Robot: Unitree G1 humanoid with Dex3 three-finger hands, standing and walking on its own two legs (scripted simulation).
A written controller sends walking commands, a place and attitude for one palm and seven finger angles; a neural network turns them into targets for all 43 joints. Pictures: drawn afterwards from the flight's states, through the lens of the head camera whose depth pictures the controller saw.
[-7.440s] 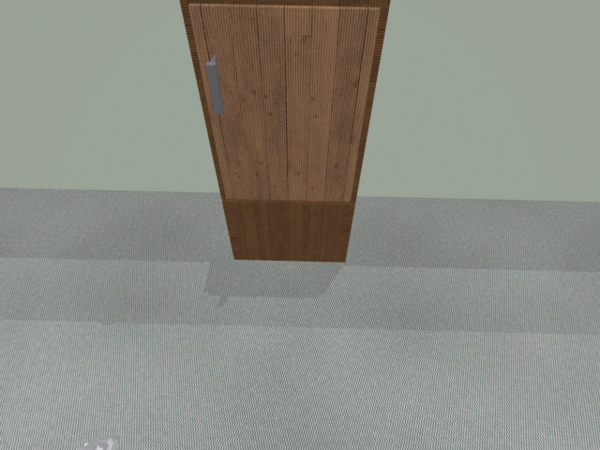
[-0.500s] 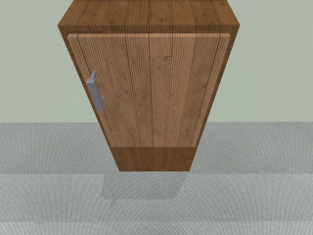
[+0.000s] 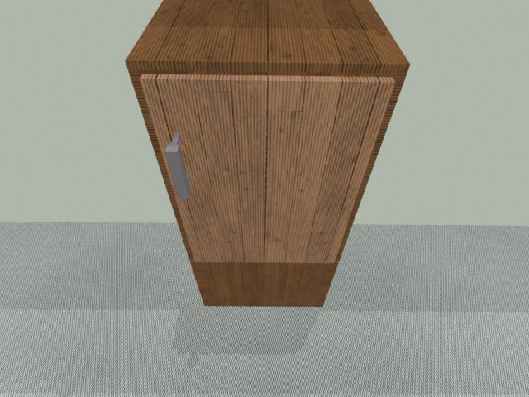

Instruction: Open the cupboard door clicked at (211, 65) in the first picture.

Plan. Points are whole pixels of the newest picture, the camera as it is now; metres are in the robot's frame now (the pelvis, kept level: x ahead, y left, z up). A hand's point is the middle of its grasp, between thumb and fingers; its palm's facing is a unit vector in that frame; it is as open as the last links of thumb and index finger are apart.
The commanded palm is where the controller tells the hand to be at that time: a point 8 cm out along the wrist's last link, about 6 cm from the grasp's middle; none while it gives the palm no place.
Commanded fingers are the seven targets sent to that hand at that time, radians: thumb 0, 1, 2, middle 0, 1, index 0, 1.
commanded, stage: come to a stop and stand still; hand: left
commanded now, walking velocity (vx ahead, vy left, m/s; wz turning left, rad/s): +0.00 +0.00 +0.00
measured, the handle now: (180, 166) +0.52 +0.19 +0.04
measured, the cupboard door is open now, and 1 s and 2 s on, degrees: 0 0 0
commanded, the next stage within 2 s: look again from close up in 0.46 s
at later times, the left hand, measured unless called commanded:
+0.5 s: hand out of the picture +0.02 +0.19 -0.17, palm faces +0.01 -0.98 -0.18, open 7.4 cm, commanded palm none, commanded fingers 0.00 0.90 0.90 -0.20 -0.30 -0.20 -0.30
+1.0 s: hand out of the picture +0.03 +0.18 -0.17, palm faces +0.00 -0.98 -0.18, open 7.4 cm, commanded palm none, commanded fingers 0.00 0.90 0.90 -0.20 -0.30 -0.20 -0.30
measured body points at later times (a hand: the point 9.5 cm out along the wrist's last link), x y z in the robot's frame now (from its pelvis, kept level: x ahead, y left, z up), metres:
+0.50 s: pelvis +0.02 +0.03 +0.01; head +0.04 +0.03 +0.46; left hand +0.02 +0.25 -0.15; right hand +0.02 -0.20 -0.15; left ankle +0.00 +0.09 -0.73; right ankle -0.02 -0.11 -0.73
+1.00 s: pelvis +0.02 +0.01 +0.01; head +0.04 +0.02 +0.46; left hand +0.03 +0.23 -0.16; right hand +0.03 -0.21 -0.15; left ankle +0.00 +0.09 -0.73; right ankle -0.02 -0.11 -0.73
